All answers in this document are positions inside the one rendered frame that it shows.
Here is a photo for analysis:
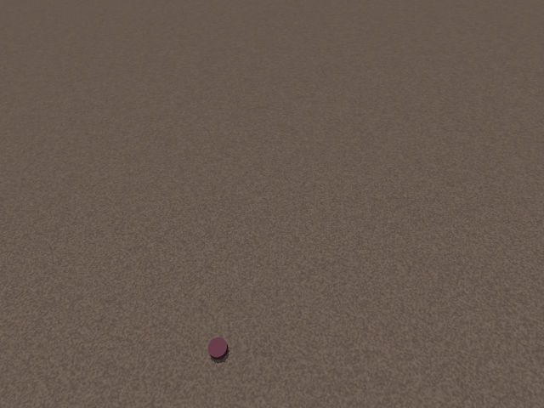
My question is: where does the tin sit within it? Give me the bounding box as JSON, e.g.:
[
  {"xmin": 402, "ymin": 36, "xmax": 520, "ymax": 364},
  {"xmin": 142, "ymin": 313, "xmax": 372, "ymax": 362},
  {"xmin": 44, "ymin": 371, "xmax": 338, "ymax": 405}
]
[{"xmin": 208, "ymin": 337, "xmax": 228, "ymax": 360}]

